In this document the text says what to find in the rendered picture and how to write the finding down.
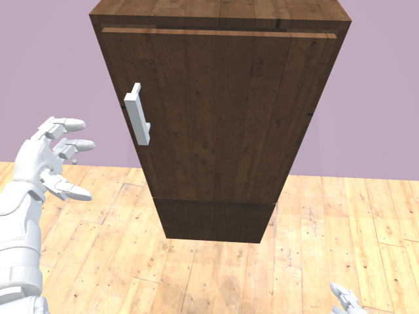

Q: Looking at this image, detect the cupboard door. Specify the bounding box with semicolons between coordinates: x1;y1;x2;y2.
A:
101;27;337;204

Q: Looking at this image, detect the handle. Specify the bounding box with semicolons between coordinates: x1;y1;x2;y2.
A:
124;83;151;145

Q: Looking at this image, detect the robot right hand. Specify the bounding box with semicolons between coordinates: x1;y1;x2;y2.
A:
330;282;368;314

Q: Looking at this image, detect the left robot upper arm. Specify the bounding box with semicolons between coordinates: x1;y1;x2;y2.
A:
0;295;50;314

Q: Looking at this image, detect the left robot forearm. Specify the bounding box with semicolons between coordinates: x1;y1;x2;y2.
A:
0;181;46;305

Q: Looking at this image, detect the robot left hand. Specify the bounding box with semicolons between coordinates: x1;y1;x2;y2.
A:
12;116;96;201

